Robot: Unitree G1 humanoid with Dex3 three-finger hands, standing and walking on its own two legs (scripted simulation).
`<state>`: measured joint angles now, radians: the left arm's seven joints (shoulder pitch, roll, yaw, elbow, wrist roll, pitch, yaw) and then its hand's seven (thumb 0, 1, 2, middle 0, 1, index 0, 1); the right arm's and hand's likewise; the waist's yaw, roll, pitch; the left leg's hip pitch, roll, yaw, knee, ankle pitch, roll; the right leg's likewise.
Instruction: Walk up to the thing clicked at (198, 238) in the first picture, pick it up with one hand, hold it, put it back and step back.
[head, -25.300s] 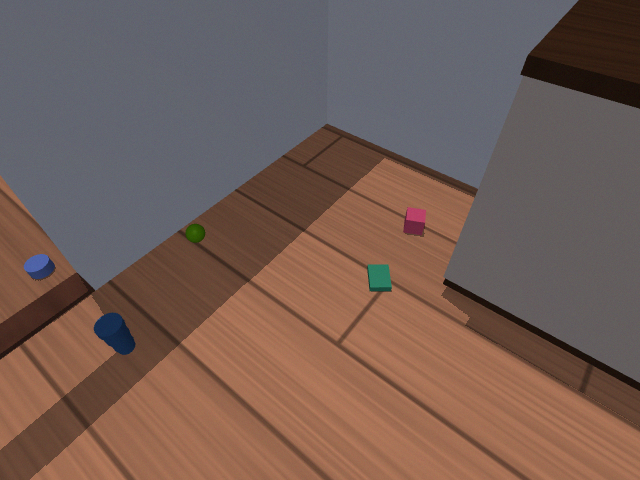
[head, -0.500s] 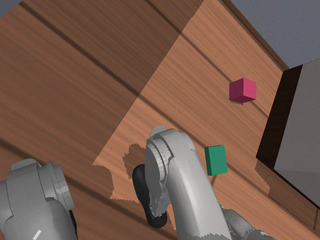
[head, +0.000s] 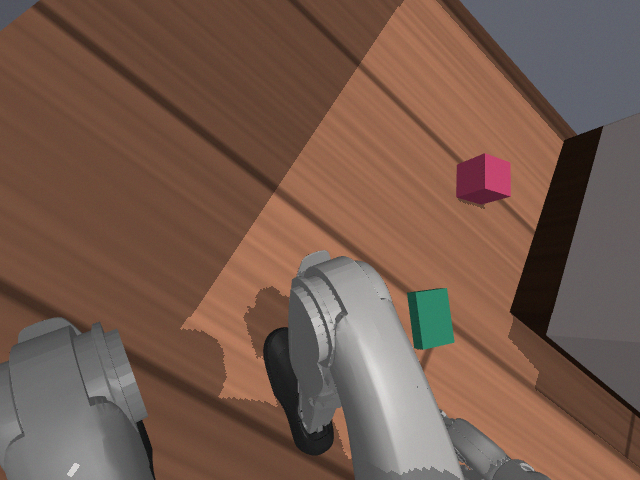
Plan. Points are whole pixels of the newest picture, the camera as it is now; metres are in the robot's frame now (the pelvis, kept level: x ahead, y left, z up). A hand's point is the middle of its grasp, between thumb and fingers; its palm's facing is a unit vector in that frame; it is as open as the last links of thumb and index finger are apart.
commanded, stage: withdraw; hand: left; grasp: from above
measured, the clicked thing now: out of the picture +0.42 +0.36 -0.26
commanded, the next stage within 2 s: home in 1.00 s
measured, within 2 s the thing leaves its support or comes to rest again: neither
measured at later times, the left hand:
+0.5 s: hand out of the picture +0.43 +0.35 -0.13, palm faces -0.30 -0.08 -0.95, open 14.0 cm
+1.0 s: hand out of the picture +0.39 +0.36 -0.11, palm faces -0.52 -0.12 -0.84, open 14.0 cm
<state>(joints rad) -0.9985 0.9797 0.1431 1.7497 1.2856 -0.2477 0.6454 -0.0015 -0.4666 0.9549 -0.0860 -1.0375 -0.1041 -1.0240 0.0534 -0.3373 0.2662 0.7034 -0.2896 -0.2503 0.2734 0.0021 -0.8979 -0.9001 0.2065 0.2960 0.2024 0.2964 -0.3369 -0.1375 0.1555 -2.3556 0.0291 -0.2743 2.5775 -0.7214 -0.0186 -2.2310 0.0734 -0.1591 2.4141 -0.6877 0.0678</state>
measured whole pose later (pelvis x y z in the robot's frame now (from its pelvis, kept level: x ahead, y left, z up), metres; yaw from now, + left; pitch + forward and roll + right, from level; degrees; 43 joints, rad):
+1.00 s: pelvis -0.02 -0.01 +0.05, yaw +7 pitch +32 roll -8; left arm -0.97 0.80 0.00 1.42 1.23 -0.29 0.25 0.00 -0.51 1.02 -0.08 -1.01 -0.08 -1.02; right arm 0.17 -0.33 0.10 0.70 -0.13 -0.02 0.11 0.00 -0.90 -0.90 0.21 0.30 0.20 0.30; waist -0.22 -0.04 -0.03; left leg -2.28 0.01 -0.15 2.33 -0.62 -0.01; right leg -2.18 0.02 -0.08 2.26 -0.64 0.04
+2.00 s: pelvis +0.01 -0.01 +0.28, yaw +13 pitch +24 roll -5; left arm 0.04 0.34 0.02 0.25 0.13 0.27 0.06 0.01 0.89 0.90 -0.21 -0.31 -0.21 -0.31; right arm 0.09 -0.24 0.02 0.55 0.04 -0.08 -0.04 0.01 -0.90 -0.90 0.21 0.30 0.20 0.30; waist -0.05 0.02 -0.19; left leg -1.46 0.03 -0.09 1.61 -0.59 -0.01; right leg -1.38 0.00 -0.06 1.56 -0.60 0.02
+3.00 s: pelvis +0.07 +0.01 +0.42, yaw +16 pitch +10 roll -2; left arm 0.50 0.22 0.03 -0.13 -0.05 0.45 0.02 0.01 0.91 0.90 -0.20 -0.30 -0.20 -0.30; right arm 0.28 -0.22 0.04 0.53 0.01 -0.24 -0.18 0.01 -0.90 -0.90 0.21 0.30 0.21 0.30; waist -0.03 0.04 -0.15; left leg -0.70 0.03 -0.06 1.00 -0.47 -0.02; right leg -0.63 -0.01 -0.05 0.94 -0.48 0.02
